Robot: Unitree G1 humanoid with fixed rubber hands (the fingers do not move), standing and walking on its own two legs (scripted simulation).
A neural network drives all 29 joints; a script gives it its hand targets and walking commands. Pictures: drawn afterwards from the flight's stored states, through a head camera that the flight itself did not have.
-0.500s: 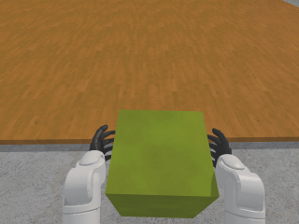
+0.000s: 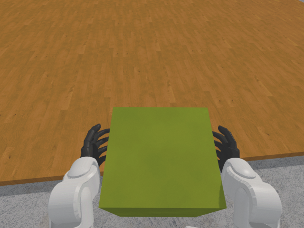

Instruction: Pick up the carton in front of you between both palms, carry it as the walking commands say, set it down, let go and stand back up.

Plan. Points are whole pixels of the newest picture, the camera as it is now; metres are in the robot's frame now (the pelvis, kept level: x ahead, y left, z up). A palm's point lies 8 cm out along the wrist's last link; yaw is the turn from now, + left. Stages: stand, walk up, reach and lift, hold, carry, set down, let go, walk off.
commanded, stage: carry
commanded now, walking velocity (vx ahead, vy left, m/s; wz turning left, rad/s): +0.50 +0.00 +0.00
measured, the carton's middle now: (159, 168) +0.26 -0.01 +0.05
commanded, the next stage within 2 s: none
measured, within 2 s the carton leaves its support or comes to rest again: neither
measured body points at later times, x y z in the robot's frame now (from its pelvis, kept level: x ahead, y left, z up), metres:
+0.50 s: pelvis +0.31 -0.04 -0.01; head +0.38 -0.05 +0.43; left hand +0.67 +0.15 +0.12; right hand +0.70 -0.16 +0.11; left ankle +0.33 +0.10 -0.66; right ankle +0.31 -0.10 -0.75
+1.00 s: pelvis +0.70 -0.01 -0.02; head +0.76 +0.01 +0.42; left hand +1.07 +0.15 +0.11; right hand +1.07 -0.16 +0.11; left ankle +0.50 +0.08 -0.74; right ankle +0.87 -0.07 -0.67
